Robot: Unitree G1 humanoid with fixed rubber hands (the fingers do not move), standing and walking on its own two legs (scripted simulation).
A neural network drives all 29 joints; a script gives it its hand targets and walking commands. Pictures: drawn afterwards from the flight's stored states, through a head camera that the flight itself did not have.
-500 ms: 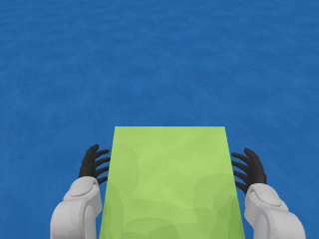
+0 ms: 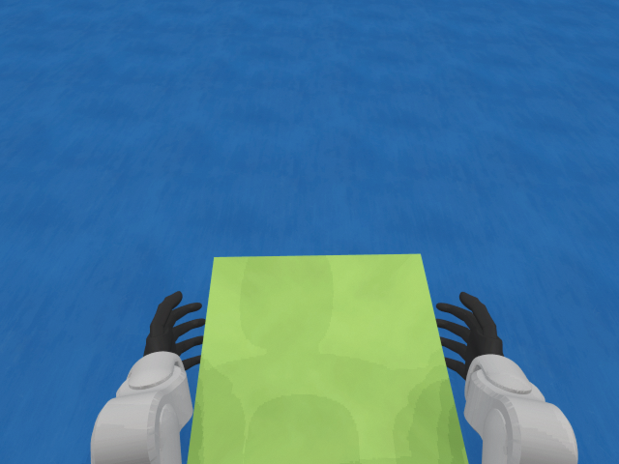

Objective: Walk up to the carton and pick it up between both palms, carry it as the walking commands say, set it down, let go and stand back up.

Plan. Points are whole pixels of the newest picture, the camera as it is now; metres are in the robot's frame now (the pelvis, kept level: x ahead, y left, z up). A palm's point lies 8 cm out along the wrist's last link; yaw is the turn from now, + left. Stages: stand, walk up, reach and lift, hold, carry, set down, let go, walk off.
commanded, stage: carry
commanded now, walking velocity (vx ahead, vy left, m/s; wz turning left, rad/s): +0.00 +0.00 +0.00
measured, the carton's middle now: (319, 369) +0.26 +0.01 -0.01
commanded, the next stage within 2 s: none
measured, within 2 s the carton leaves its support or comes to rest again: neither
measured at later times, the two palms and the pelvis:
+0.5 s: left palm (146, 463) +0.13 +0.16 +0.12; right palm out of the picture +0.14 -0.18 +0.11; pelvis -0.10 -0.02 +0.01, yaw +4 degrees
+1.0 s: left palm out of the picture +0.09 +0.15 +0.10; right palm out of the picture +0.11 -0.19 +0.10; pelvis -0.14 -0.04 +0.00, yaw +4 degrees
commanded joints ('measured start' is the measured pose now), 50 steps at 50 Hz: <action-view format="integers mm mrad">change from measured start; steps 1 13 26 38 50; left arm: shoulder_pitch -537 -417 -441 -494 -471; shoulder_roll -977 -889 -795 -873 -844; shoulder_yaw -860 -718 -710 -749 -682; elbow -149 -24 -23 -37 31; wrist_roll -483 -390 -357 -408 -347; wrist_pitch -43 -35 7 -11 -46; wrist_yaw -304 -312 -288 -303 -300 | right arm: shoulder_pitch -383 -480 -414 -453 -482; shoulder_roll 894 824 788 823 818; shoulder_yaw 686 777 692 692 693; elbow -106 -124 20 -46 12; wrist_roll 366 392 376 369 373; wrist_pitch -28 -1 40 12 -10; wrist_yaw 236 225 224 220 234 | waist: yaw -50 -45 -31 -38 -44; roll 189 -270 140 32 -5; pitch -329 -177 -228 -227 -239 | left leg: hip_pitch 220 -95 165 75 111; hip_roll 234 16 183 118 93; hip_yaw -203 30 -139 -63 -26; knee -201 232 -219 -199 -133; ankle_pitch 110 -222 46 -183 -62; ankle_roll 115 -41 15 5 -12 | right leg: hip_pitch -20 315 307 301 291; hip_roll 28 -299 -4 -18 -54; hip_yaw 57 326 48 49 76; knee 21 -941 -665 -732 -796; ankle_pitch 22 82 174 74 44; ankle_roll -12 -160 -71 -72 -82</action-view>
